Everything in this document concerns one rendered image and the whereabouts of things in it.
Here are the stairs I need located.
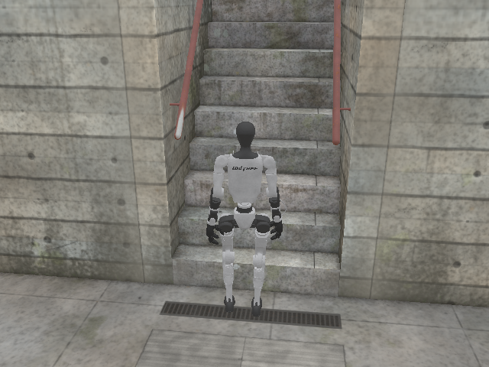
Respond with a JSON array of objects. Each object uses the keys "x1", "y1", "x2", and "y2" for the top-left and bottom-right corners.
[{"x1": 172, "y1": 0, "x2": 342, "y2": 297}]

